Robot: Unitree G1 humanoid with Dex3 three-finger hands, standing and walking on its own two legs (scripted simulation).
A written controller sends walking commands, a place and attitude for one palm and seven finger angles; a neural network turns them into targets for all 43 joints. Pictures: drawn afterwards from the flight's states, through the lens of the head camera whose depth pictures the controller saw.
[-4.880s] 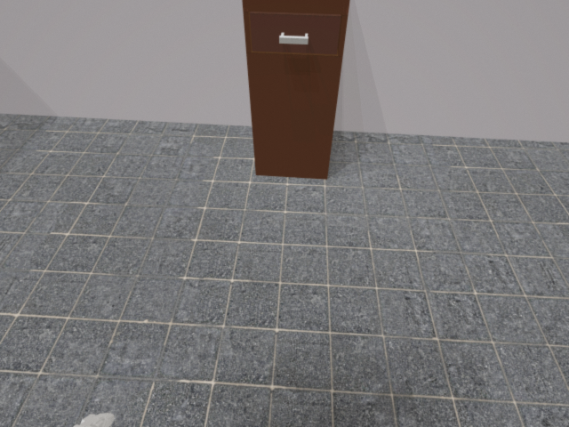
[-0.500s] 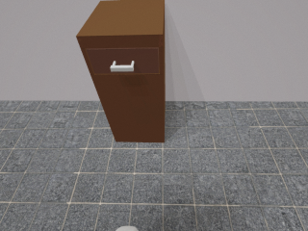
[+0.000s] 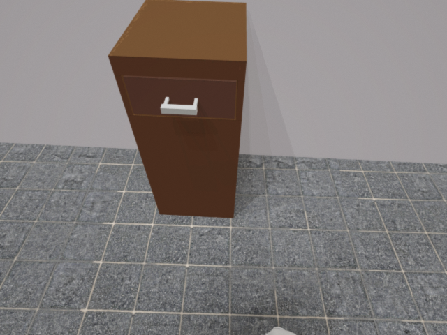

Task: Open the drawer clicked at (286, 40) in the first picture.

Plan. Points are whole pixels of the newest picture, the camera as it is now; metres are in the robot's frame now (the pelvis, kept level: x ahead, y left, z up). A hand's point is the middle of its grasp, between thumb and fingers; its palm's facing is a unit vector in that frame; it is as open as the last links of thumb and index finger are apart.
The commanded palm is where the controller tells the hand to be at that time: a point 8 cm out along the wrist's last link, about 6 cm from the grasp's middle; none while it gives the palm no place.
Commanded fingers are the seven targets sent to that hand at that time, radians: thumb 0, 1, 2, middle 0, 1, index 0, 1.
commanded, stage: take the last steps up to it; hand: left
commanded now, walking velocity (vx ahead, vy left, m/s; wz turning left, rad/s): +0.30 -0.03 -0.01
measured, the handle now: (180, 105) +0.74 +0.17 -0.04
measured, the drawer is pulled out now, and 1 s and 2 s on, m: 0.00 0.00 0.00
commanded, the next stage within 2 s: come to a stop and stand still in 0.40 s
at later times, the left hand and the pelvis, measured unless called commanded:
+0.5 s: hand out of the picture +0.14 +0.16 -0.19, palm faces +0.10 -0.98 -0.15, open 7.3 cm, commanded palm none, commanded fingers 0.00 0.90 0.90 -0.20 -0.30 -0.20 -0.30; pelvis +0.16 -0.01 -0.01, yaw +1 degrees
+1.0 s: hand (165, 276) +0.27 +0.15 -0.16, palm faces +0.05 -0.96 -0.28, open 7.4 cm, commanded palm none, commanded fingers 0.00 0.90 0.90 -0.20 -0.30 -0.20 -0.30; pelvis +0.20 -0.04 +0.00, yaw +0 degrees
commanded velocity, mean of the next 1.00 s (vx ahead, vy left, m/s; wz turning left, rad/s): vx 0.00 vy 0.02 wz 0.01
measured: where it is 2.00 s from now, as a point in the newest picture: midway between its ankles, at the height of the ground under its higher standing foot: outside the picture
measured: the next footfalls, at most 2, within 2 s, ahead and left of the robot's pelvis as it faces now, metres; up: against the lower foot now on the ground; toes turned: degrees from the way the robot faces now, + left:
right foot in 0.08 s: +0.15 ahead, -0.14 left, +0.00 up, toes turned -9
left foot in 0.48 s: +0.27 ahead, +0.10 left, +0.00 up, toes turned +10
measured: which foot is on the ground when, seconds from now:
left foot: down 0.00-0.10, up 0.12-0.46, down 0.48-0.84, up 0.86-1.00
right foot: up 0.00-0.06, down 0.08-0.48, up 0.50-0.78, down 0.80-1.00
